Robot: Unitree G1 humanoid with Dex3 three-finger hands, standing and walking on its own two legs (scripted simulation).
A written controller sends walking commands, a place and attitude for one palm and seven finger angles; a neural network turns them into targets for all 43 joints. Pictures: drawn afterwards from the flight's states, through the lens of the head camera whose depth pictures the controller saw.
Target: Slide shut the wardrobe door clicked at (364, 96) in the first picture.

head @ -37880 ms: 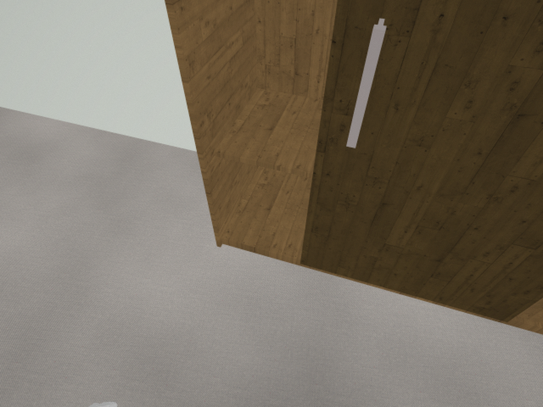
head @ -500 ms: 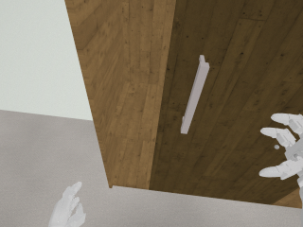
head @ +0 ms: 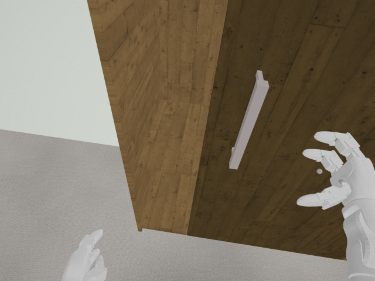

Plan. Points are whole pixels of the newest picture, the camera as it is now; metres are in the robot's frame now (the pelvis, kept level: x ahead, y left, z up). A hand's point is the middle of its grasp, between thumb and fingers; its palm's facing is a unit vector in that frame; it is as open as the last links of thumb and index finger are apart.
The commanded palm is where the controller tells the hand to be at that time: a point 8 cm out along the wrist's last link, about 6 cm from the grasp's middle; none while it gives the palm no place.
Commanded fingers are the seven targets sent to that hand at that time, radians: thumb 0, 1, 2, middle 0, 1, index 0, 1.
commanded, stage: move the hooked fingers beside the handle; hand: right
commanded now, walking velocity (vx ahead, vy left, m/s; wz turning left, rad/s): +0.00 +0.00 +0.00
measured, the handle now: (244, 125) +0.45 -0.11 +0.11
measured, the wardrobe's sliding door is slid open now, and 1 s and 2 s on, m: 0.24 0.24 0.24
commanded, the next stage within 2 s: feel for the door with the fingertips in 1.78 s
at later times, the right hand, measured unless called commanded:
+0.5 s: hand (295, 157) +0.35 -0.20 +0.13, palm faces +0.10 +0.99 -0.03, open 14.0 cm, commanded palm +0.32 -0.24 +0.13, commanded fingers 0.00 0.50 -0.30 0.30 1.20 0.30 1.20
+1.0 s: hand (277, 142) +0.39 -0.17 +0.12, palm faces +0.09 +1.00 -0.01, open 14.0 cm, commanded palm +0.36 -0.22 +0.12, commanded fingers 0.00 0.50 -0.30 0.30 1.20 0.30 1.20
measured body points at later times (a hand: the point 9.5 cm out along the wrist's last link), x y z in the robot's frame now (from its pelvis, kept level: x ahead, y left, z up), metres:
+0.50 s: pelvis +0.00 +0.00 +0.00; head +0.00 +0.02 +0.45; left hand +0.15 +0.24 -0.10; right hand +0.33 -0.25 +0.13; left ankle -0.04 +0.11 -0.73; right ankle +0.04 -0.13 -0.73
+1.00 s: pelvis +0.00 +0.00 +0.00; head +0.01 +0.01 +0.45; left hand +0.11 +0.25 -0.11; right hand +0.38 -0.23 +0.13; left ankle -0.04 +0.11 -0.73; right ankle +0.04 -0.13 -0.73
